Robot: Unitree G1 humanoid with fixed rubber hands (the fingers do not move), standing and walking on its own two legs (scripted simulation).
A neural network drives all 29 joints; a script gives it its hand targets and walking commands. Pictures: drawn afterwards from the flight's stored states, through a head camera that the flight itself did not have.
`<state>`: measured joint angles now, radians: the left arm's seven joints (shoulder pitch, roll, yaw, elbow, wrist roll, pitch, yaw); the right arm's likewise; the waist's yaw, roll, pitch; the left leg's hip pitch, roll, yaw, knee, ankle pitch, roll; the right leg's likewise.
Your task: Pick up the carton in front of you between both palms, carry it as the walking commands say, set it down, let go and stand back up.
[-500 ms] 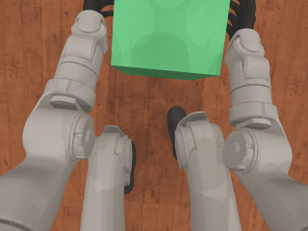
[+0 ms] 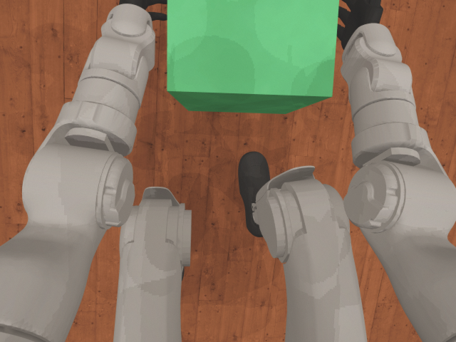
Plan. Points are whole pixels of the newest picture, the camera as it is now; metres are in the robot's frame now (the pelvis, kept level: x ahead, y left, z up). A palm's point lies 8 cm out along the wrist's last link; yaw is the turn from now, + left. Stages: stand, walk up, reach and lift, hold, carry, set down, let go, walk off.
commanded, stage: set down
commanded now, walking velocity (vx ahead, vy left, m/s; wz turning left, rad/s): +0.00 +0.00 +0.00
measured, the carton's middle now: (244, 44) +0.51 -0.11 -0.24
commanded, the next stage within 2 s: none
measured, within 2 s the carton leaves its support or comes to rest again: rests again in 0.60 s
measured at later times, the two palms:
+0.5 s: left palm (144, 12) +0.55 +0.03 -0.18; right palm (361, 34) +0.49 -0.27 -0.16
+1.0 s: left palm (110, 5) +0.56 +0.08 -0.18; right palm (373, 50) +0.47 -0.30 -0.18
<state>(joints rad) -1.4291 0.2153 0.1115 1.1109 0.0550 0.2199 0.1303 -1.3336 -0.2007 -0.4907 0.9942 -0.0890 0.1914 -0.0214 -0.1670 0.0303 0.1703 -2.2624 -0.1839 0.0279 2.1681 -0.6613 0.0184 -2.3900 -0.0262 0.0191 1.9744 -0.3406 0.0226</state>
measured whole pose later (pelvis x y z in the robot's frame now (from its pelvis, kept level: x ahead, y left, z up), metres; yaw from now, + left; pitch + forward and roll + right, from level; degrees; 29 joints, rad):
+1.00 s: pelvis +0.00 -0.01 -0.01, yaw -1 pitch +38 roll -2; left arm -1.46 0.38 -0.07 1.08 -0.13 0.11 0.07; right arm -1.32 -0.35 -0.39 1.18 0.17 -0.02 -0.05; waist -0.13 0.00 0.32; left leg -2.22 -0.14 0.01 2.24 -0.68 0.01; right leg -2.35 -0.04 -0.03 2.03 -0.35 -0.01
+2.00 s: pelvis +0.04 -0.02 +0.22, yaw -1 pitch +45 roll +1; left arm -1.16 0.31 0.16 0.92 0.01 0.21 0.00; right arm -0.94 -0.19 -0.37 0.72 0.04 0.17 -0.04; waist -0.15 0.05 -0.09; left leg -1.65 -0.10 -0.02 1.37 -0.51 0.01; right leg -1.77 0.02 0.01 1.23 -0.26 -0.01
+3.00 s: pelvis +0.14 -0.01 +0.39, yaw -3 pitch +2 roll -2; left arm 0.19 0.19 0.04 0.48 0.00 0.04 -0.04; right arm 0.24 -0.22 -0.04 0.42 0.01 0.05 0.06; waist -0.01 0.05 0.04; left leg -0.13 -0.04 -0.07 0.46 -0.35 0.04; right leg -0.28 0.04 0.02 0.42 -0.17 0.00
